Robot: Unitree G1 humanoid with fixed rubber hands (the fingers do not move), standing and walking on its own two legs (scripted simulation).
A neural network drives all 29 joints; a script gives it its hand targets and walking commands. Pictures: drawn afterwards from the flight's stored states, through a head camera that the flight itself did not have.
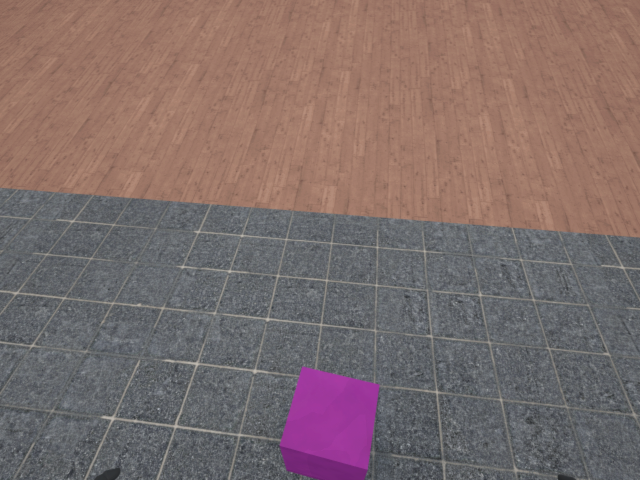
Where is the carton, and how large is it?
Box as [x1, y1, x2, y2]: [280, 367, 378, 479]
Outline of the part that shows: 302,367 280,442 280,448 286,469 318,479 363,479 368,463 378,392 378,384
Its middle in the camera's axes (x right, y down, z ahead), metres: +0.03 +0.53 +1.05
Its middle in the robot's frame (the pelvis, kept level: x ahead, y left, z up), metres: +0.39 +0.00 -0.66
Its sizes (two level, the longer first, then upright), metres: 0.210 0.200 0.250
